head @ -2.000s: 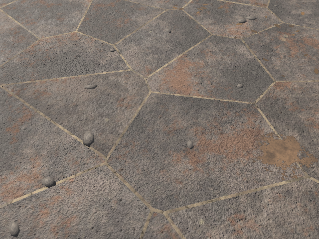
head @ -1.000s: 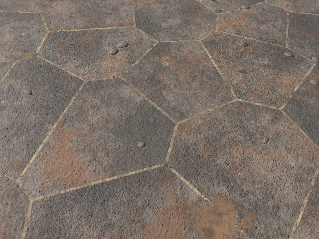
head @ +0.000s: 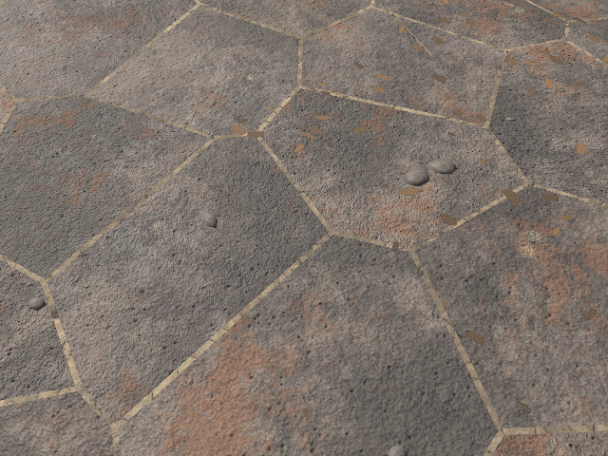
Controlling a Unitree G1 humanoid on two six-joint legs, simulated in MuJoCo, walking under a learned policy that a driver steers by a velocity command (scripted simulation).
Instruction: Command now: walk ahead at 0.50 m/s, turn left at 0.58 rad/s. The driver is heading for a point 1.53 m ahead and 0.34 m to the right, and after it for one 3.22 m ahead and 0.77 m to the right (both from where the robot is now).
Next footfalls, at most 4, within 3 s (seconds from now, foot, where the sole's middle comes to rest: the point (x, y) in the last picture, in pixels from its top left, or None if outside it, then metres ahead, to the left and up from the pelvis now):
0.42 right None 0.42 -0.14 -0.77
0.90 left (305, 334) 0.72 0.02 -0.77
1.40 right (452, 293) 0.84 -0.35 -0.77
1.92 left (390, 184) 1.20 -0.23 -0.77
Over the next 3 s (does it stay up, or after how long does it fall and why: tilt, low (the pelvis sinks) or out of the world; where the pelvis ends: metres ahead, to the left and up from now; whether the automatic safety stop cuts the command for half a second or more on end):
stays up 1.45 -0.34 0.01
